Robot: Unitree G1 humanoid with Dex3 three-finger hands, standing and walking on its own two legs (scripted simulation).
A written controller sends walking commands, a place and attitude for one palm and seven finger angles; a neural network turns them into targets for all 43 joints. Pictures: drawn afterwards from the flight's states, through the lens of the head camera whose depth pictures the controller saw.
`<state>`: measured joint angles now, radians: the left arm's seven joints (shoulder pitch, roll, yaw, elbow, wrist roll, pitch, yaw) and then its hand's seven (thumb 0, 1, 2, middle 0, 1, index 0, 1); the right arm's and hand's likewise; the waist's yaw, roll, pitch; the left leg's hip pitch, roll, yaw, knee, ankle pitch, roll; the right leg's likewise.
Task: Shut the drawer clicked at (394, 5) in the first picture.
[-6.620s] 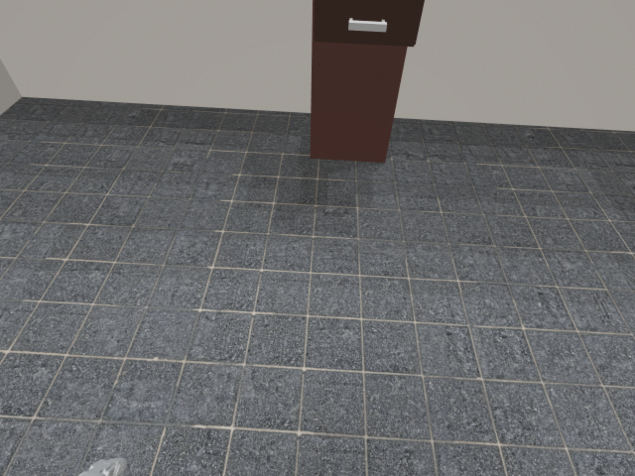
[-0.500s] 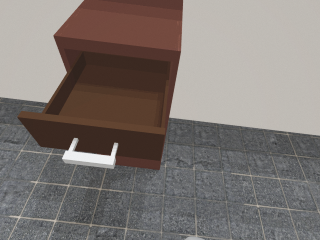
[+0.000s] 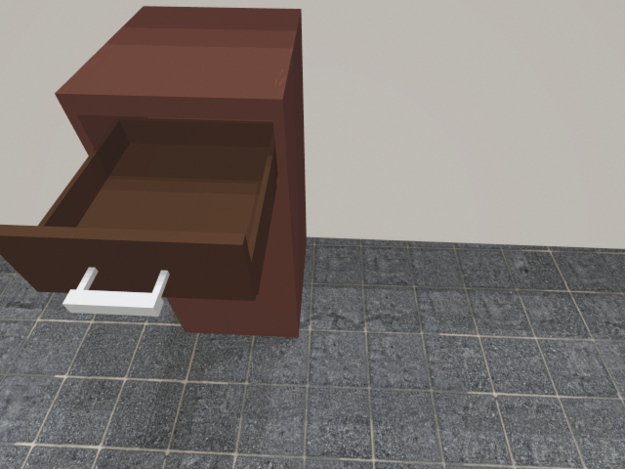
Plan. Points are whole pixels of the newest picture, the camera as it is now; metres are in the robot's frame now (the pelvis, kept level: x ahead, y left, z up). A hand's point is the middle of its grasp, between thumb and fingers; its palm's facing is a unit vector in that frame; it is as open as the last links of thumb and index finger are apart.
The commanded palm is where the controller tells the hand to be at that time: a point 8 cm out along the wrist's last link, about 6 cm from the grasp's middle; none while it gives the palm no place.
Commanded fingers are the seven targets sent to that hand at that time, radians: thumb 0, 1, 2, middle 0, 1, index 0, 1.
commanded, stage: come to a stop and stand still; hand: left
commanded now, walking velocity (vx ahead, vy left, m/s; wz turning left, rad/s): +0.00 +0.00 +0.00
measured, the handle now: (120, 289) +0.34 +0.29 +0.02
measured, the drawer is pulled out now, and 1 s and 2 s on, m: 0.29 0.29 0.29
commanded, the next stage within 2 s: look again from close up in 0.26 s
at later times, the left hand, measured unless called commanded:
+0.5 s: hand out of the picture -0.03 +0.15 -0.17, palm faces +0.03 -0.99 -0.16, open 7.4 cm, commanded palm none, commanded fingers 0.00 0.90 0.90 -0.20 -0.30 -0.20 -0.30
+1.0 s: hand out of the picture -0.05 +0.20 -0.17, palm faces +0.05 -0.98 -0.17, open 7.4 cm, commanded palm none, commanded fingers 0.00 0.90 0.90 -0.20 -0.30 -0.20 -0.30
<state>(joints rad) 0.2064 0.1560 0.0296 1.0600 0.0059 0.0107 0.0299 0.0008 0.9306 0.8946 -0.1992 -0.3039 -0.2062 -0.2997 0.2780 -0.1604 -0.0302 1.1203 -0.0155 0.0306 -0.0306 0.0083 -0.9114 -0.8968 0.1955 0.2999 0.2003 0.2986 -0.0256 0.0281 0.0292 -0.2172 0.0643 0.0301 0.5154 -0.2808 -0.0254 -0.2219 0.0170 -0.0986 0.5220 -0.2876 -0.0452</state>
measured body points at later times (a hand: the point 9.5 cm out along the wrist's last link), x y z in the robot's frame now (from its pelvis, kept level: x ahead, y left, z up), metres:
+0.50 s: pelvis -0.01 +0.00 +0.00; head -0.01 +0.00 +0.45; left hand -0.03 +0.20 -0.16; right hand -0.01 -0.22 -0.16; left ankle +0.00 +0.13 -0.73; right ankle +0.00 -0.09 -0.73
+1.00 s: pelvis -0.04 +0.03 +0.00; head -0.05 +0.04 +0.45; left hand -0.06 +0.25 -0.16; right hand -0.05 -0.18 -0.15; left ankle +0.00 +0.13 -0.73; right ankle +0.00 -0.09 -0.73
